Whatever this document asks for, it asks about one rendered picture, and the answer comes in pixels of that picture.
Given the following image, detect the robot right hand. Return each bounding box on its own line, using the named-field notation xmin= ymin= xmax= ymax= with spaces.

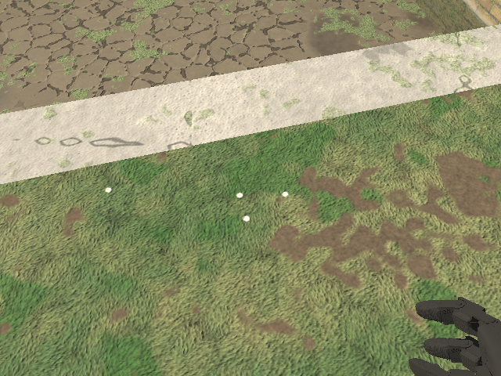
xmin=409 ymin=297 xmax=501 ymax=376

